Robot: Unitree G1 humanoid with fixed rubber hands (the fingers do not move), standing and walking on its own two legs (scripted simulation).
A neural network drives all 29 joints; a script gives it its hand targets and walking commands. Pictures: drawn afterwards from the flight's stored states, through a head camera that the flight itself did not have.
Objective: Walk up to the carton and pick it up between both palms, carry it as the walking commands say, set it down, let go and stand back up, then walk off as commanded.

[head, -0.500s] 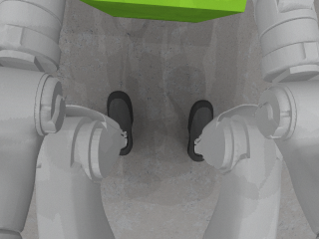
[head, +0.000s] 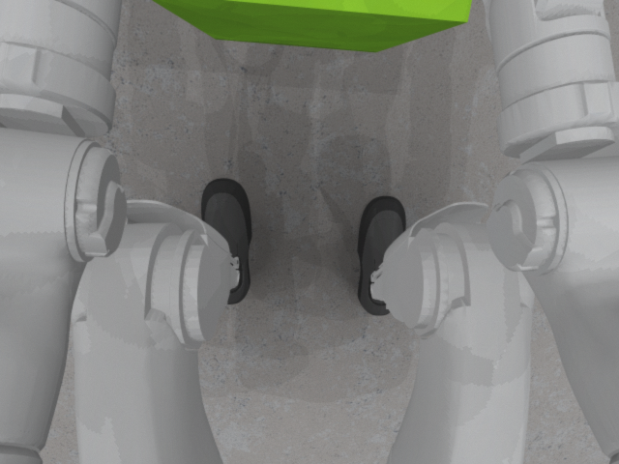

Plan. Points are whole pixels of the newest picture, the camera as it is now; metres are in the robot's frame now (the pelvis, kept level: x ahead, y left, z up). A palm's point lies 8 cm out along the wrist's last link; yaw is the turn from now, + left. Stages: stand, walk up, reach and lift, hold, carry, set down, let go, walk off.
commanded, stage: reach and lift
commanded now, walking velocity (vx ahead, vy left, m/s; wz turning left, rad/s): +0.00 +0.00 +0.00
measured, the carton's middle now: out of the picture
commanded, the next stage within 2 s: none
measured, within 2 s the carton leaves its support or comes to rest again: leaves its support in 0.02 s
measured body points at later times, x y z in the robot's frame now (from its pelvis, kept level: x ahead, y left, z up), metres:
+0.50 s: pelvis -0.01 +0.00 +0.01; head +0.35 +0.01 +0.26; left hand +0.58 +0.16 -0.13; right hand +0.58 -0.15 -0.11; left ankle +0.14 +0.12 -0.35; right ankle +0.11 -0.13 -0.35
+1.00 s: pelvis -0.02 +0.00 +0.03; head +0.32 +0.00 +0.31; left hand +0.57 +0.16 -0.07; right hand +0.57 -0.15 -0.05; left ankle +0.14 +0.12 -0.35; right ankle +0.11 -0.13 -0.35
